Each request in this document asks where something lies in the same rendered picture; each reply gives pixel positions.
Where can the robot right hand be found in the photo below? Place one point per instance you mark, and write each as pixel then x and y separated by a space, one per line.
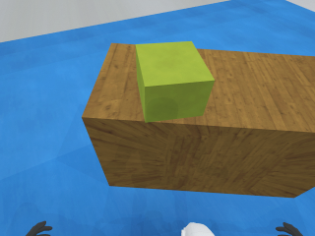
pixel 288 228

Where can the robot right thigh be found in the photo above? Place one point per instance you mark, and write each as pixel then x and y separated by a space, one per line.
pixel 196 229

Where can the pedestal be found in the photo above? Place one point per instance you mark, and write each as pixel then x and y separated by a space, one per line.
pixel 255 138

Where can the carton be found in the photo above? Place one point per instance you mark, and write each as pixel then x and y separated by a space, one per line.
pixel 173 80

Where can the robot left hand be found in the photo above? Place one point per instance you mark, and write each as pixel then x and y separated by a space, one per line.
pixel 39 228

